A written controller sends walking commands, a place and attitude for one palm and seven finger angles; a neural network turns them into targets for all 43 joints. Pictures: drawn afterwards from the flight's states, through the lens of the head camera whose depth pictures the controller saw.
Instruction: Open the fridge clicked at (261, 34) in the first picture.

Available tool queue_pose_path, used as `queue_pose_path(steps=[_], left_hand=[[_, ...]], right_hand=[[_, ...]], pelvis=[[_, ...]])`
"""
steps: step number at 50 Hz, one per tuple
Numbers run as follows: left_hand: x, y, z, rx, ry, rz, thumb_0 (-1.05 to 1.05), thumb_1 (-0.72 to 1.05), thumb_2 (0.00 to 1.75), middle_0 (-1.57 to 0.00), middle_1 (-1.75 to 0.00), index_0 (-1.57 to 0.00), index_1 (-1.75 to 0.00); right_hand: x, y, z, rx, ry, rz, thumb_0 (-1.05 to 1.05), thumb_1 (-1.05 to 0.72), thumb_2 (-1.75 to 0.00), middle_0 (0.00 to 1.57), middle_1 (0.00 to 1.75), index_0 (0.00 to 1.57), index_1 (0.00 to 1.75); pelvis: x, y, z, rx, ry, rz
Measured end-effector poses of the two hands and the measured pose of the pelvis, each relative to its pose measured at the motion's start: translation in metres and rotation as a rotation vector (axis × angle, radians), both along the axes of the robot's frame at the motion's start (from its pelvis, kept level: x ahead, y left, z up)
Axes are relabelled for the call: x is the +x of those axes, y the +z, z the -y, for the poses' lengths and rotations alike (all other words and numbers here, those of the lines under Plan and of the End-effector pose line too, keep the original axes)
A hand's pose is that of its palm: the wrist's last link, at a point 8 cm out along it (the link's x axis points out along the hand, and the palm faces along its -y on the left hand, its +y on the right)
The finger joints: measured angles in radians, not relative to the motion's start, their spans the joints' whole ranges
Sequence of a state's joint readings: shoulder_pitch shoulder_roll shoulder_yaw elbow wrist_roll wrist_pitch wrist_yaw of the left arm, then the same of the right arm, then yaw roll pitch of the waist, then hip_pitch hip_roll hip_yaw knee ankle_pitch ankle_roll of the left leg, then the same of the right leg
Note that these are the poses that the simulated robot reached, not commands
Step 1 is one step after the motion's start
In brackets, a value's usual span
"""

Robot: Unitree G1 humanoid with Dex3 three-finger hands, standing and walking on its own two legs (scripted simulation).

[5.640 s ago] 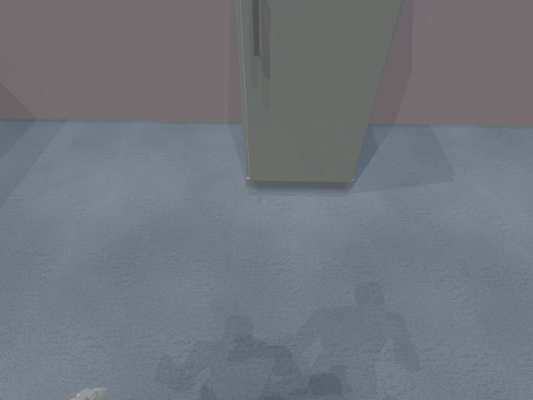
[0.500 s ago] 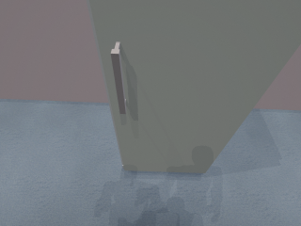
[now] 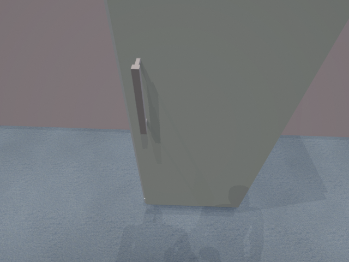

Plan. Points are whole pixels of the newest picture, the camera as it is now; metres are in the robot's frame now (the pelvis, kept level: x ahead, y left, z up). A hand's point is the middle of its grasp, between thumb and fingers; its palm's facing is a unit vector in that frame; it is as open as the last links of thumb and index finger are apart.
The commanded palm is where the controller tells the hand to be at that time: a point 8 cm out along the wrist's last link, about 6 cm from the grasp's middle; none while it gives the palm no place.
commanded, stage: come to a stop and stand still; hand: left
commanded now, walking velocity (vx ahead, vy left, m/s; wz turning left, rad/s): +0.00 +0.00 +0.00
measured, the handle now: (141, 99) +0.51 +0.13 +0.09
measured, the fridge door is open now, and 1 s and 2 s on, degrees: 0 0 0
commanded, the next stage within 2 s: look again from close up in 1.20 s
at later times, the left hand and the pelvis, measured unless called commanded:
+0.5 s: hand out of the picture +0.01 +0.20 -0.17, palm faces +0.03 -0.97 -0.23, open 7.4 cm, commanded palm none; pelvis +0.01 +0.02 -0.01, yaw +0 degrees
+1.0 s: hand out of the picture +0.03 +0.19 -0.18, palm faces +0.02 -0.98 -0.20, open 7.3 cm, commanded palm none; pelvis +0.03 +0.02 +0.00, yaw +0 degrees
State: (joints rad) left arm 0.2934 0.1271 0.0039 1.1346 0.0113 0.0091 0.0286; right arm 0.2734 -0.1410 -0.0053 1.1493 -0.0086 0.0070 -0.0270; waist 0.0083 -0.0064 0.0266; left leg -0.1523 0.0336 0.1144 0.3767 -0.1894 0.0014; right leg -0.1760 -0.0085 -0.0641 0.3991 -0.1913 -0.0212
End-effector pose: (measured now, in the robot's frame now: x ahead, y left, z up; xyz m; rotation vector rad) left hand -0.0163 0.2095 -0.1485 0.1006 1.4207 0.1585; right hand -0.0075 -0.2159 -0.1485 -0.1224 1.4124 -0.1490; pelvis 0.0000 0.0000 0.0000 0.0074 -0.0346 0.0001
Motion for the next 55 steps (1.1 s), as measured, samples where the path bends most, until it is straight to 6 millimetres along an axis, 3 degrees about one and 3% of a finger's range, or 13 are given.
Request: queue_pose_path(steps=[7, 12, 23, 28, 42, 55], left_hand=[[-0.013, -0.001, 0.003, -0.012, 0.005, -0.030, 0.01, 0.91, 0.90, -0.20, -0.30, -0.20, -0.30], [-0.016, -0.002, 0.001, -0.004, -0.011, -0.034, 0.01, 0.91, 0.90, -0.20, -0.30, -0.20, -0.30], [0.013, 0.004, -0.031, 0.059, -0.034, 0.058, 0.01, 0.91, 0.90, -0.20, -0.30, -0.20, -0.30], [0.028, 0.008, -0.039, 0.075, -0.039, 0.085, 0.01, 0.91, 0.90, -0.20, -0.30, -0.20, -0.30], [0.041, 0.005, -0.034, 0.049, -0.044, 0.057, 0.01, 0.91, 0.90, -0.20, -0.30, -0.20, -0.30], [0.042, 0.001, -0.023, 0.029, -0.035, 0.029, 0.01, 0.91, 0.90, -0.20, -0.30, -0.20, -0.30]], right_hand=[[-0.033, -0.001, -0.015, 0.027, -0.028, -0.072, 0.01, -0.92, -0.90, 0.20, 0.30, 0.19, 0.29], [-0.042, -0.005, -0.025, 0.048, -0.033, -0.088, 0.01, -0.91, -0.90, 0.20, 0.30, 0.19, 0.29], [-0.007, -0.018, -0.041, 0.077, 0.002, 0.041, 0.01, -0.91, -0.90, 0.20, 0.30, 0.19, 0.29], [0.006, -0.017, -0.035, 0.058, 0.017, 0.055, 0.02, -0.93, -0.90, 0.20, 0.30, 0.20, 0.29], [0.034, -0.006, -0.014, 0.001, 0.033, 0.063, 0.01, -0.92, -0.90, 0.20, 0.30, 0.19, 0.29], [0.046, -0.003, -0.008, -0.011, 0.036, 0.047, 0.01, -0.92, -0.90, 0.20, 0.30, 0.20, 0.29]], pelvis=[[-0.003, 0.000, -0.003, -0.001, 0.000, -0.008], [-0.004, -0.003, -0.007, -0.012, 0.001, -0.016], [0.003, -0.010, -0.023, 0.001, 0.007, -0.020], [0.009, -0.008, -0.026, 0.006, 0.002, -0.019], [0.022, -0.005, -0.021, 0.005, -0.004, -0.019], [0.031, -0.004, -0.014, 0.001, -0.001, -0.020]])
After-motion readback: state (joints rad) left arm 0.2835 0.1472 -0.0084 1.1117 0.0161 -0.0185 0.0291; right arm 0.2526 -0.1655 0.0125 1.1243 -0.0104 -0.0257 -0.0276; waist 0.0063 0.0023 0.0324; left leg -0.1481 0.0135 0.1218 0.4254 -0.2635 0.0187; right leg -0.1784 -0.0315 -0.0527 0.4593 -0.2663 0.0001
